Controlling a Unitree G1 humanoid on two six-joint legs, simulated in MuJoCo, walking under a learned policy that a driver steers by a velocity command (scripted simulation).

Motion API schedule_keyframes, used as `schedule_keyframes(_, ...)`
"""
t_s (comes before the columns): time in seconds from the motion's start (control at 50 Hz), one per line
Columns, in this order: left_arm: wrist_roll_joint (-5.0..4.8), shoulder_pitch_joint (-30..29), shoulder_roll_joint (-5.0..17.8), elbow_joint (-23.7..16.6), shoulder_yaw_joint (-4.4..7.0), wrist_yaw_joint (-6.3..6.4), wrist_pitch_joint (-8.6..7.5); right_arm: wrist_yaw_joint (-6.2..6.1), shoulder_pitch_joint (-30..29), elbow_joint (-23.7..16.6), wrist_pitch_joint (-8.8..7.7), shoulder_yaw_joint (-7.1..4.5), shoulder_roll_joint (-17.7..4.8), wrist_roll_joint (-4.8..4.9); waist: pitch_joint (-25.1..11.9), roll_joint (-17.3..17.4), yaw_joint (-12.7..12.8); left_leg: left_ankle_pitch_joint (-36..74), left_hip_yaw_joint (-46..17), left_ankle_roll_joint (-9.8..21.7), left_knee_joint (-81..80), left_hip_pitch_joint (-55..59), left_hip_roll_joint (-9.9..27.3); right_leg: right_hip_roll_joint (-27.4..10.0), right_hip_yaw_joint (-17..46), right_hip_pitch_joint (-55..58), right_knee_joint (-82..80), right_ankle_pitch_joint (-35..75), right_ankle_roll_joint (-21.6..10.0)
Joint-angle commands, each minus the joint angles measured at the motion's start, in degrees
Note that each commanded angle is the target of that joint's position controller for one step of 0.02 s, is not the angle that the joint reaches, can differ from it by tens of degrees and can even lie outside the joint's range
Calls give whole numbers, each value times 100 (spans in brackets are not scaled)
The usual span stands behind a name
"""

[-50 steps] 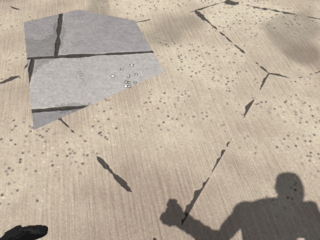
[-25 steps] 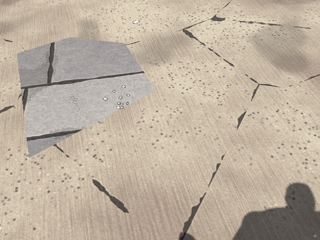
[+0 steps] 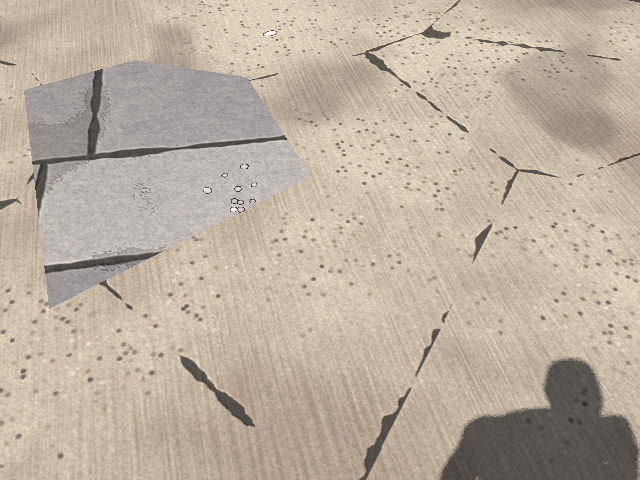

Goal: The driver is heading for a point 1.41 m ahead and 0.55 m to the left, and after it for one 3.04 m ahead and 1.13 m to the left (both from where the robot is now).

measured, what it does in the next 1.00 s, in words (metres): stands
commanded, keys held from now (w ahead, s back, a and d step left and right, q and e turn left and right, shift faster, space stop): shift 0.80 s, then w+shift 0.20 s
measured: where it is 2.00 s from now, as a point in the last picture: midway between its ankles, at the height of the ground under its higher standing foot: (296, 421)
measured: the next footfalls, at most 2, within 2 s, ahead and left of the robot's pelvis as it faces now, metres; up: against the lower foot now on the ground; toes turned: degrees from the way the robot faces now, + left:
right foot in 1.10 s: +0.03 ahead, -0.16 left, +0.00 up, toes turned -4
left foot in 1.56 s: +0.43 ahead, +0.05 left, +0.00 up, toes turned +17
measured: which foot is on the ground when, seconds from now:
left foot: down 0.00-1.00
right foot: down 0.00-0.86, up 0.88-1.00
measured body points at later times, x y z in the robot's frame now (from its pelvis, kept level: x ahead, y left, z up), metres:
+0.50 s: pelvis -0.02 +0.01 +0.00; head -0.01 +0.01 +0.45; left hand +0.01 +0.26 -0.15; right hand +0.07 -0.26 -0.14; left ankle -0.01 +0.09 -0.74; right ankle -0.06 -0.15 -0.74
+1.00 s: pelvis -0.01 -0.02 +0.01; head -0.01 -0.03 +0.46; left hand +0.02 +0.24 -0.13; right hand +0.02 -0.28 -0.14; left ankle -0.01 +0.09 -0.74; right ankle -0.06 -0.15 -0.69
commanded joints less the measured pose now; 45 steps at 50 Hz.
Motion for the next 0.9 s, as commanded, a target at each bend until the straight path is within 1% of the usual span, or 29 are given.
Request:
schedule_keyframes(0.02, 2, 174, 580, -92, 146, 38, -62, -34, -157, -121, -41, -164, -736, -3, -317, 131, -8, 2258, -582, 224, -424, 507, 537, -135, 69, -299, -254, 1671, -32)
schedule_keyframes(0.16, -5, 208, 546, 322, 128, 66, -119, -87, -187, 177, -7, -164, -729, -9, -177, 166, -27, 1552, -593, 201, -611, 373, 496, -124, 3, -386, -334, 1365, -14)
schedule_keyframes(0.32, -15, 306, 456, 762, 76, 64, -201, -147, -128, 391, 31, -152, -711, -7, -81, 152, -54, 999, -609, 193, -737, 252, 460, -104, -62, -524, -365, 1164, -7)
schedule_keyframes(0.54, -19, 455, 330, 1218, -1, 50, -266, -185, 43, 535, 66, -137, -635, 4, -39, 109, -66, 831, -567, 188, -760, 190, 403, -84, -110, -678, -389, 1058, -25)
schedule_keyframes(0.8, -25, 603, 206, 1541, -52, 47, -294, -222, 295, 606, 79, -127, -540, 12, -2, 95, -55, 836, -511, 173, -738, 155, 357, -59, -143, -799, -405, 985, -61)
schedule_keyframes(0.82, -49, 778, 127, 1637, -63, 54, -282, -235, 517, 703, 92, -145, -557, 30, -266, 191, -66, -550, -480, 229, -822, 256, 283, 122, -365, -753, -224, 2, -113)
schedule_keyframes(0.84, -95, 742, 168, 1584, -42, 56, -282, -238, 720, 745, 101, -229, -768, 112, -157, 394, -126, -2245, -716, 372, -961, 150, 392, 263, -517, -1080, 183, -1067, -227)
schedule_keyframes(0.86, -111, 503, 229, 1426, -25, 45, -323, -226, 985, 764, 64, -288, -935, 154, 121, 686, -254, -3520, -1440, 619, -1349, 75, 868, 244, -543, -1746, 692, -1664, -315)
schedule_keyframes(0.88, -167, 234, 67, 1228, -61, 6, -421, -213, 1172, 753, -25, -350, -1120, 165, 309, 1210, -308, -4144, -2537, 983, -1955, 31, 1598, 207, -743, -2122, 1484, -1206, -340)
schedule_keyframes(0.9, -190, -90, 62, 1055, -68, -55, -527, -222, 1094, 658, -135, -386, -1182, 141, 541, 1292, -323, -3791, -3313, 1277, -2406, -313, 2131, -103, -487, -2306, 2248, -766, -384)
